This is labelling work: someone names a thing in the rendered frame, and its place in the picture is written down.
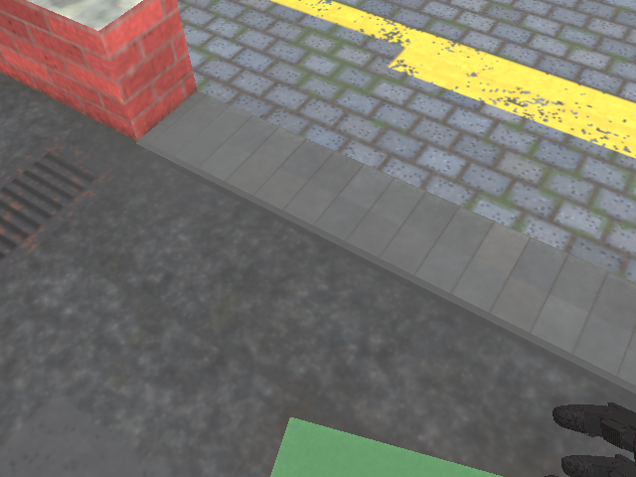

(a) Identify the right robot hand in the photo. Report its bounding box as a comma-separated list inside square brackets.
[545, 402, 636, 477]

